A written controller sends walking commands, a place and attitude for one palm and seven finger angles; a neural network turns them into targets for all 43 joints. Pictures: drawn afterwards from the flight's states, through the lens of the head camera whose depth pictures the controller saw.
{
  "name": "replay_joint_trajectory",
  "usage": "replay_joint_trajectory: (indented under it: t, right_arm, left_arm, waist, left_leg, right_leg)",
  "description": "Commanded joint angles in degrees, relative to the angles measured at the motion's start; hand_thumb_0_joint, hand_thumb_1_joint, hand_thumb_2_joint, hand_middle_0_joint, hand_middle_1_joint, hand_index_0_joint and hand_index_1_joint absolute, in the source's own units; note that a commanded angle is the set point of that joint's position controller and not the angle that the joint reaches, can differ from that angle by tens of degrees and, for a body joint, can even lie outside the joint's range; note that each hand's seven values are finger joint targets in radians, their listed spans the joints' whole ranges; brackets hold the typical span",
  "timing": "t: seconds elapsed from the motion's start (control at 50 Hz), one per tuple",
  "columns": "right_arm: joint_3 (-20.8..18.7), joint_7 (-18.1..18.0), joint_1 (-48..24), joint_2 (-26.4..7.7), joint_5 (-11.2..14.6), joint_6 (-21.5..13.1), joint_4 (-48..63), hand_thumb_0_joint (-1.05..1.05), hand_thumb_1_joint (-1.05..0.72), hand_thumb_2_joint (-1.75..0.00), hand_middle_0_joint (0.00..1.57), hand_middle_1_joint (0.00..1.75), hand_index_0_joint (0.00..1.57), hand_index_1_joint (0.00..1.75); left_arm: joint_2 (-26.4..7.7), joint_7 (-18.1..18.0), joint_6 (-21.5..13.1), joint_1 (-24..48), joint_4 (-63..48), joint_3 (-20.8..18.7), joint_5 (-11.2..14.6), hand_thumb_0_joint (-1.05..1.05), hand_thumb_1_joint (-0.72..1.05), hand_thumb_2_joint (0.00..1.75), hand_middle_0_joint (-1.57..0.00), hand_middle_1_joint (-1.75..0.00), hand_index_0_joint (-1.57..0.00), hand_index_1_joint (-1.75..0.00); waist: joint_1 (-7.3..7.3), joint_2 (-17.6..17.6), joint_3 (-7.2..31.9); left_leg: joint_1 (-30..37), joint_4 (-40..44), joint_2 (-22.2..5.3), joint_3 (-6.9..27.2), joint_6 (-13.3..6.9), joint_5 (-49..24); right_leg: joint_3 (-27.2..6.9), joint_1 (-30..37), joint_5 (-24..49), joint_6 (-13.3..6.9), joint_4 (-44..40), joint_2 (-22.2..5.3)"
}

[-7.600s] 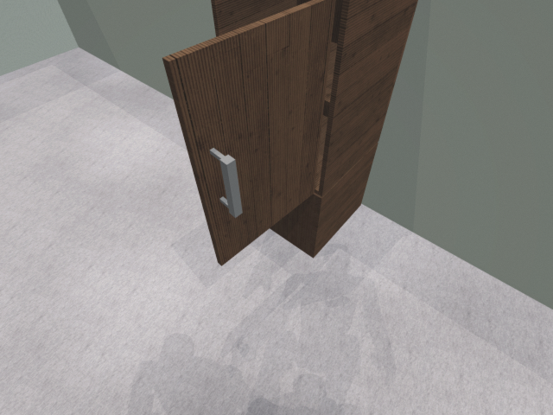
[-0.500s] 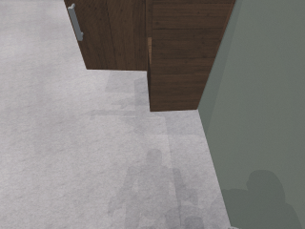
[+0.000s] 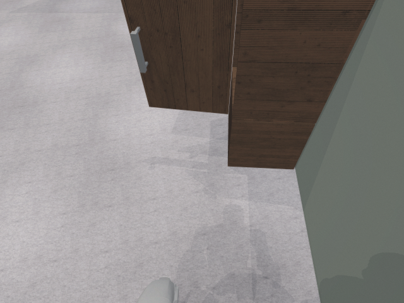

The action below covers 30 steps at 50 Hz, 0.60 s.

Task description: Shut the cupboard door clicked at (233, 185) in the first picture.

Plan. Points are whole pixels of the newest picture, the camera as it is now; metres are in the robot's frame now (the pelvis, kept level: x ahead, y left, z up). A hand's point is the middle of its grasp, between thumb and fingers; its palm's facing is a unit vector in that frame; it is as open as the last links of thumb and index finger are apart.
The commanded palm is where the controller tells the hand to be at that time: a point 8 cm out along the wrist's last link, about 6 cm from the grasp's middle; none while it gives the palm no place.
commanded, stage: take the last steps up to it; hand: left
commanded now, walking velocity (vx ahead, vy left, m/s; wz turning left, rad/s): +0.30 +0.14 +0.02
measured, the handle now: (140, 50) +0.96 +0.33 -0.04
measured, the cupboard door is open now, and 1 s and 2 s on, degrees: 85 85 85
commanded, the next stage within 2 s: come to a stop and stand still in 0.98 s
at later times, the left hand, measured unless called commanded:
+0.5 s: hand (121, 232) +0.29 +0.25 -0.16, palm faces -0.01 -0.97 -0.23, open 7.4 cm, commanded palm none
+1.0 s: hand (113, 228) +0.31 +0.29 -0.20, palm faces +0.04 -0.99 -0.16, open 7.3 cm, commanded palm none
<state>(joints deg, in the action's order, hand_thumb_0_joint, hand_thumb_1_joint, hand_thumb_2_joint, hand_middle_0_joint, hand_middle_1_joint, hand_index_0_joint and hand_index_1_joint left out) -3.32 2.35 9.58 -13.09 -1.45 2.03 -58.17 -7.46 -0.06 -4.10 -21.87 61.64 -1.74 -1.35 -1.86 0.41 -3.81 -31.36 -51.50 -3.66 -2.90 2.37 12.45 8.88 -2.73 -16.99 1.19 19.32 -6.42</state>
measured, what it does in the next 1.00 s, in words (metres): walks ahead: left foot, then right foot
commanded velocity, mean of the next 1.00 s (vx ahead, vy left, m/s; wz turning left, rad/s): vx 0.27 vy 0.09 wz -0.02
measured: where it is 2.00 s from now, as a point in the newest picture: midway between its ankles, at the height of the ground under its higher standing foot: (193, 250)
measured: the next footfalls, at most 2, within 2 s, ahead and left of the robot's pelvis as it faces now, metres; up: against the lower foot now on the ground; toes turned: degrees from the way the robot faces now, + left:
left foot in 0.16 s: +0.18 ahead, +0.17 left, +0.00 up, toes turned +7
right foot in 0.54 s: +0.28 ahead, -0.04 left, +0.00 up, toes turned -10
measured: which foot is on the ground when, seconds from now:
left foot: up 0.00-0.14, down 0.16-0.54, up 0.56-0.92, down 0.94-1.00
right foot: down 0.00-0.16, up 0.18-0.52, down 0.54-0.94, up 0.96-1.00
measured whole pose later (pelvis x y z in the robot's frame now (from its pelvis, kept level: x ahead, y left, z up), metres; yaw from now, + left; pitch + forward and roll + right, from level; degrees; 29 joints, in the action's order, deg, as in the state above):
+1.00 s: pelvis +0.37 +0.12 -0.03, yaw -3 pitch -1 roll +0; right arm -1.9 0.5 8.4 -10.1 -2.1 -3.1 -56.9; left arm -10.2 0.0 -0.9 -21.5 64.7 -2.6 -1.0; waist -2.2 2.0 -4.5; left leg -23.2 -35.1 -2.5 -7.1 -3.0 10.2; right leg 4.0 -12.5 -30.0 -0.3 52.2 -5.0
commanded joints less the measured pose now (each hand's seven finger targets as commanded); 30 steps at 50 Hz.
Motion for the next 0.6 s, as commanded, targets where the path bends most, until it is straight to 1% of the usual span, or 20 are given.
replay_joint_trajectory:
  t: [0.0, 0.04, 0.06, 0.08, 0.1, 0.12, 0.14, 0.16, 0.18, 0.2, 0.26, 0.32, 0.4, 0.46, 0.48, 0.5, 0.52, 0.54, 0.56, 0.58]
  right_arm:
    - [0.8, 0.8, -8.6, 0.8, 0.5, -2.4, 6.5, 0.00, -0.90, -0.90, 0.20, 0.30, 0.20, 0.30]
    - [0.9, 0.8, -8.0, 0.4, 0.5, -2.9, 6.3, 0.00, -0.90, -0.90, 0.20, 0.30, 0.20, 0.30]
    - [0.7, 0.4, -4.9, -0.3, 0.4, -3.1, 5.4, 0.00, -0.90, -0.90, 0.20, 0.30, 0.20, 0.30]
    - [0.3, -0.1, 1.3, -1.6, 0.2, -3.5, 3.4, 0.00, -0.90, -0.90, 0.20, 0.30, 0.20, 0.30]
    - [-0.4, -0.8, 9.5, -4.9, -0.2, -3.8, 0.9, 0.00, -0.90, -0.90, 0.20, 0.30, 0.20, 0.30]
    - [-2.2, -1.9, 16.9, -11.6, -1.0, -4.3, -0.7, 0.00, -0.90, -0.90, 0.20, 0.30, 0.20, 0.30]
    - [-2.8, -2.9, 21.4, -14.3, -0.4, -3.7, -1.7, 0.00, -0.90, -0.90, 0.20, 0.30, 0.20, 0.30]
    - [-2.6, -3.1, 17.6, -13.9, -0.3, -3.6, -1.1, 0.00, -0.90, -0.90, 0.20, 0.30, 0.20, 0.30]
    - [-2.0, -3.3, 12.7, -10.9, -0.1, -3.9, 0.7, 0.00, -0.90, -0.90, 0.20, 0.30, 0.20, 0.30]
    - [-1.2, -3.4, 8.6, -7.5, -0.1, -4.0, 1.7, 0.00, -0.90, -0.90, 0.20, 0.30, 0.20, 0.30]
    - [-0.1, -3.5, 5.8, -4.1, -0.2, -5.0, 1.8, 0.00, -0.90, -0.90, 0.20, 0.30, 0.20, 0.30]
    - [-0.4, -3.3, 6.0, -3.7, -0.4, -5.3, 1.7, 0.00, -0.90, -0.90, 0.20, 0.30, 0.20, 0.30]
    - [-0.6, -2.8, 7.1, -5.3, -0.6, -5.1, 0.8, 0.00, -0.90, -0.90, 0.20, 0.30, 0.20, 0.30]
    - [-0.4, -2.5, 6.2, -5.6, -0.4, -4.5, 0.3, 0.00, -0.90, -0.90, 0.20, 0.30, 0.20, 0.30]
    - [-0.1, -2.4, 6.0, -4.5, -0.1, -4.5, 0.3, 0.00, -0.90, -0.90, 0.20, 0.30, 0.20, 0.30]
    - [0.3, -2.0, 6.1, -2.4, 0.5, -4.7, 1.0, 0.00, -0.90, -0.90, 0.20, 0.30, 0.20, 0.30]
    - [0.4, -1.7, 5.8, -2.0, 0.4, -4.8, 3.2, 0.00, -0.90, -0.90, 0.20, 0.30, 0.20, 0.30]
    - [-0.2, -1.9, 4.4, -4.9, 0.0, -4.5, 2.9, 0.00, -0.90, -0.90, 0.20, 0.30, 0.20, 0.30]
    - [-0.4, -2.0, 2.1, -4.2, 0.1, -4.6, 2.7, 0.00, -0.90, -0.90, 0.20, 0.30, 0.20, 0.30]
    - [-0.5, -1.9, 2.1, -3.5, 0.1, -4.3, 2.0, 0.00, -0.90, -0.90, 0.20, 0.30, 0.20, 0.30]
  left_arm:
    - [-11.0, -1.1, -0.4, -5.6, 0.4, -2.6, -0.3, 0.00, 0.90, 0.90, -0.20, -0.30, -0.20, -0.30]
    - [-11.6, -1.2, 0.0, -4.4, 0.5, -2.9, -0.4, 0.00, 0.90, 0.90, -0.20, -0.30, -0.20, -0.30]
    - [-11.9, -1.1, 0.1, -3.2, 0.5, -3.0, -0.2, 0.00, 0.90, 0.90, -0.20, -0.30, -0.20, -0.30]
    - [-11.9, -1.0, 0.3, -1.5, 0.3, -3.2, -0.1, 0.00, 0.90, 0.90, -0.20, -0.30, -0.20, -0.30]
    - [-10.5, -0.8, 0.6, -1.6, -0.3, -2.8, 0.0, 0.00, 0.90, 0.90, -0.20, -0.30, -0.20, -0.30]
    - [-6.9, -0.4, 1.0, -4.2, -1.5, -2.4, 0.6, 0.00, 0.90, 0.90, -0.20, -0.30, -0.20, -0.30]
    - [-5.4, -0.4, 1.0, -0.4, -4.0, -1.7, 0.6, 0.00, 0.90, 0.90, -0.20, -0.30, -0.20, -0.30]
    - [-4.7, -0.6, 1.0, 2.7, -5.5, -1.5, 0.5, 0.00, 0.90, 0.90, -0.20, -0.30, -0.20, -0.30]
    - [-4.9, -0.5, 1.4, 4.8, -5.3, -1.4, 0.4, 0.00, 0.90, 0.90, -0.20, -0.30, -0.20, -0.30]
    - [-5.5, -0.1, 1.8, 5.7, -4.7, -1.9, 0.2, 0.00, 0.90, 0.90, -0.20, -0.30, -0.20, -0.30]
    - [-3.5, 0.6, 3.1, 2.8, -3.6, -1.9, -0.2, 0.00, 0.90, 0.90, -0.20, -0.30, -0.20, -0.30]
    - [-3.2, 0.9, 3.5, 4.8, -4.9, -2.1, -0.2, 0.00, 0.90, 0.90, -0.20, -0.30, -0.20, -0.30]
    - [-4.5, 1.3, 3.1, 9.2, -7.4, -2.1, -0.2, 0.00, 0.90, 0.90, -0.20, -0.30, -0.20, -0.30]
    - [-6.3, 1.3, 2.9, 6.5, -6.9, -2.6, -0.3, 0.00, 0.90, 0.90, -0.20, -0.30, -0.20, -0.30]
    - [-8.2, 1.0, 2.4, 2.6, -5.8, -3.2, -0.5, 0.00, 0.90, 0.90, -0.20, -0.30, -0.20, -0.30]
    - [-12.9, 0.7, 1.5, -3.5, -4.3, -4.0, -0.8, 0.00, 0.90, 0.90, -0.20, -0.30, -0.20, -0.30]
    - [-17.6, 0.3, 1.4, -7.6, -3.5, -4.9, -0.2, 0.00, 0.90, 0.90, -0.20, -0.30, -0.20, -0.30]
    - [-16.4, -0.3, 1.0, -5.8, -4.0, -4.6, 0.2, 0.00, 0.90, 0.90, -0.20, -0.30, -0.20, -0.30]
    - [-14.5, -0.6, 0.8, -2.0, -4.9, -4.0, 0.3, 0.00, 0.90, 0.90, -0.20, -0.30, -0.20, -0.30]
    - [-11.7, -0.8, 0.7, 1.3, -5.9, -3.5, 0.4, 0.00, 0.90, 0.90, -0.20, -0.30, -0.20, -0.30]
  waist:
    - [-2.15, 11.1, -0.8]
    - [-1.33, 11.6, -1.3]
    - [0.53, 10.7, -0.6]
    - [3.81, 9.3, 1.4]
    - [6.91, 3.2, 5.9]
    - [8.99, -12.2, 12.9]
    - [10.16, -14.7, 13.6]
    - [8.48, -10.3, 10.0]
    - [6.65, -12.0, 7.9]
    - [5.10, -11.8, 3.8]
    - [1.26, -7.0, 0.8]
    - [0.46, -5.5, 0.3]
    - [0.57, -3.1, 0.1]
    - [-1.53, -2.1, 0.1]
    - [-3.47, 1.1, 0.9]
    - [-5.88, 10.9, 3.2]
    - [-6.52, 19.2, 4.4]
    - [-5.56, 16.0, 3.4]
    - [-3.88, 11.4, 0.7]
    - [-2.03, 6.6, -0.2]
  left_leg:
    - [-1.8, 10.9, 0.9, -2.9, -1.1, -0.4]
    - [4.5, 15.1, 2.1, -4.0, -2.3, 1.3]
    - [10.3, 17.9, 3.4, -5.2, -3.0, 1.0]
    - [20.0, 21.9, 4.5, -6.4, -3.6, -1.1]
    - [31.7, 23.9, 2.9, -5.3, -4.7, -0.7]
    - [44.6, 25.2, -11.6, 13.8, -9.8, -1.6]
    - [44.5, 33.2, -19.3, 24.6, -14.6, -2.1]
    - [37.2, 35.5, -20.7, 23.8, -16.0, 6.4]
    - [31.2, 37.5, -19.3, 23.0, -15.4, 11.7]
    - [24.5, 39.3, -17.2, 18.8, -14.0, 13.5]
    - [16.5, 41.5, -13.1, 9.5, -12.2, 6.5]
    - [15.3, 43.3, -11.9, 5.6, -13.0, 5.5]
    - [16.5, 42.1, -11.9, 4.7, -13.4, 6.3]
    - [13.4, 35.8, -9.1, 2.2, -10.7, 10.2]
    - [9.7, 28.2, -5.3, 0.0, -8.6, 10.5]
    - [1.5, 12.3, 1.2, -5.8, -5.1, 12.4]
    - [-7.3, -3.6, 4.4, -5.7, -3.2, 23.9]
    - [-9.0, -12.0, 1.7, 1.7, -3.1, 19.6]
    - [-10.5, -15.2, 0.1, 3.9, -2.8, 14.1]
    - [-8.8, -13.8, -1.9, 4.8, -2.2, 9.3]
  right_leg:
    - [-5.3, 4.9, 28.4, -6.2, -4.3, -13.0]
    - [-4.8, 1.9, 29.3, -5.6, -2.5, -13.3]
    - [-3.7, -0.4, 30.9, -5.3, 0.3, -12.7]
    - [-1.9, -4.9, 30.2, -4.2, 6.2, -11.1]
    - [-0.1, -9.6, 26.3, -3.2, 17.6, -8.5]
    - [3.0, -23.1, 1.2, -0.6, 34.2, -0.7]
    - [-1.6, -30.7, -18.4, -1.3, 48.5, 3.5]
    - [-5.1, -34.5, -18.1, -2.6, 55.7, 1.7]
    - [-6.8, -36.3, -12.5, -2.6, 58.4, -0.6]
    - [-7.4, -35.2, -8.4, -2.5, 57.5, -2.0]
    - [-6.3, -28.9, -4.1, -1.9, 48.6, -2.6]
    - [-5.3, -25.3, -0.8, -1.7, 36.9, -2.2]
    - [-3.7, -18.8, 0.6, -1.6, 23.4, 0.1]
    - [-1.9, -8.2, 2.7, -1.5, 15.0, 2.4]
    - [-4.4, -0.8, 1.6, -2.5, 9.6, 1.9]
    - [-18.7, 8.4, -4.1, -6.1, 1.8, -8.2]
    - [-37.9, 12.5, -5.6, -12.9, -7.8, -20.7]
    - [-40.2, 8.4, -6.0, -14.8, -9.3, -21.4]
    - [-36.4, 4.6, -3.2, -14.2, -8.8, -19.9]
    - [-28.3, 1.1, 1.3, -12.8, -8.4, -17.5]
